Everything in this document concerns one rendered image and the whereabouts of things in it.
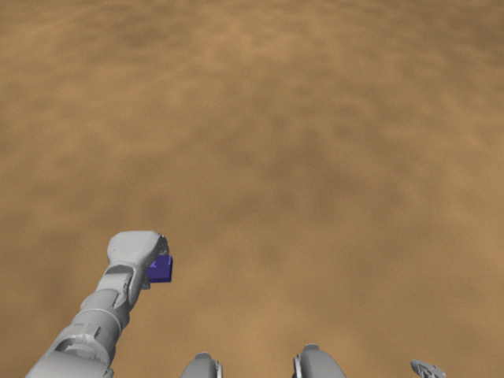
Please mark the small box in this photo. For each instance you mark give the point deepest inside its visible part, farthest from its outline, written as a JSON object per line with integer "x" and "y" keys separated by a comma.
{"x": 161, "y": 269}

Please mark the left robot hand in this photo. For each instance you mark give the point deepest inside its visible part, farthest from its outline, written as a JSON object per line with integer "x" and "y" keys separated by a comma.
{"x": 139, "y": 247}

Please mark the left robot arm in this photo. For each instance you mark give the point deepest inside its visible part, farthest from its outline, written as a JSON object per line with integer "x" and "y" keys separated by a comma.
{"x": 86, "y": 348}

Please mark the right robot hand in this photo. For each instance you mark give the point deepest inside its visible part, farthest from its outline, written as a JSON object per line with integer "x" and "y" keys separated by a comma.
{"x": 425, "y": 370}

